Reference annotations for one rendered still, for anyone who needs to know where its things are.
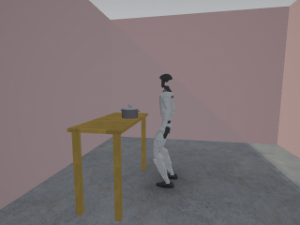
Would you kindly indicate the humanoid robot head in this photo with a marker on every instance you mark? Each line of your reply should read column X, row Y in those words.
column 165, row 78

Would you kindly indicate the robot left hand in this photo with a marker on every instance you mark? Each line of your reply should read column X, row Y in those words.
column 159, row 139

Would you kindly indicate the lid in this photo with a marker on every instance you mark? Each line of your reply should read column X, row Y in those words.
column 130, row 108

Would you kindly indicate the robot left upper arm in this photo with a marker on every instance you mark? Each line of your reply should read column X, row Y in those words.
column 165, row 100

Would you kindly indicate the table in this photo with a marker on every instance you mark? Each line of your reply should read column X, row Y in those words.
column 109, row 124

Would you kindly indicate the left robot foot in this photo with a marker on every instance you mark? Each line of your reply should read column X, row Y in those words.
column 164, row 185

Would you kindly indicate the robot left forearm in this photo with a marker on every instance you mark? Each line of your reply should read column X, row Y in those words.
column 165, row 120

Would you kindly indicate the pot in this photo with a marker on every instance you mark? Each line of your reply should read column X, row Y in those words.
column 129, row 114

